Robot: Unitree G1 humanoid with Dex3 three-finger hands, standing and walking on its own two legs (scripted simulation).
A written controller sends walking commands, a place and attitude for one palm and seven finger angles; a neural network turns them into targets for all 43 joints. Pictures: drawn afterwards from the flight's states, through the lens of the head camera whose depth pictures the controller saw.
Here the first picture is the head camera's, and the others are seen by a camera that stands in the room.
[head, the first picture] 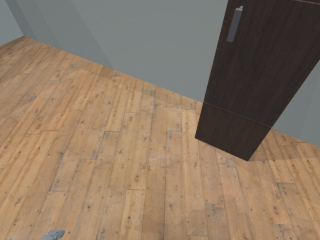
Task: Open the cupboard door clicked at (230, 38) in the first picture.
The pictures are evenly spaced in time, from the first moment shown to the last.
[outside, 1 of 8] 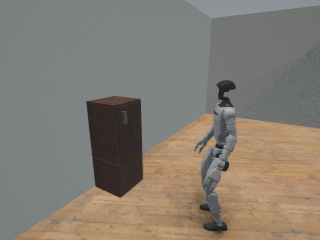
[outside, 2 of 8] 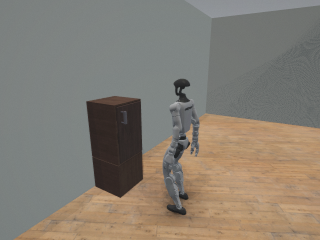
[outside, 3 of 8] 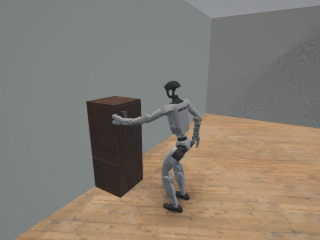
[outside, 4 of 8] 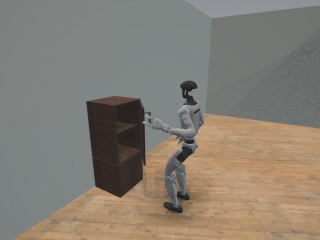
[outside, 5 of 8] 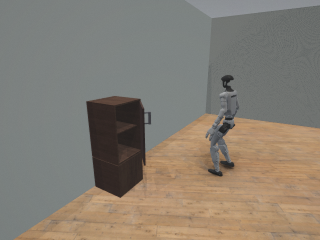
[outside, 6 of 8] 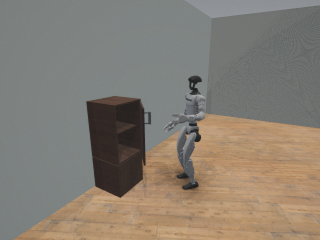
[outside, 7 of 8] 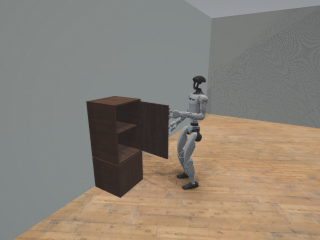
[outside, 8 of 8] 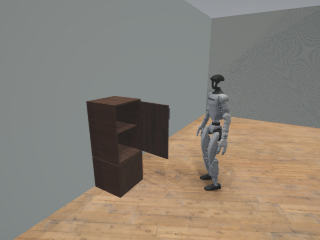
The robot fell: no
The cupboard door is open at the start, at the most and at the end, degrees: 0 86 85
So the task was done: yes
